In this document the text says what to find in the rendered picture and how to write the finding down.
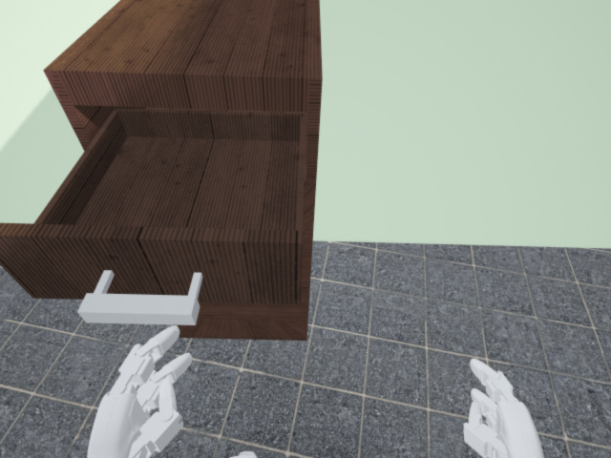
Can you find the cabinet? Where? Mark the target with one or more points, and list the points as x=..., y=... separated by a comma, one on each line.
x=249, y=56

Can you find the handle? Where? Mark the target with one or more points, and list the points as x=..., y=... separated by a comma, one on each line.
x=99, y=307

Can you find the robot left hand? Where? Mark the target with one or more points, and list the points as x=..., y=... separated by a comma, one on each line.
x=124, y=412

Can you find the robot right hand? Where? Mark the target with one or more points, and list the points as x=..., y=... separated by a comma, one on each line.
x=510, y=431

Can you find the drawer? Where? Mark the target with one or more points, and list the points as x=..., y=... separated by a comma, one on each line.
x=159, y=195

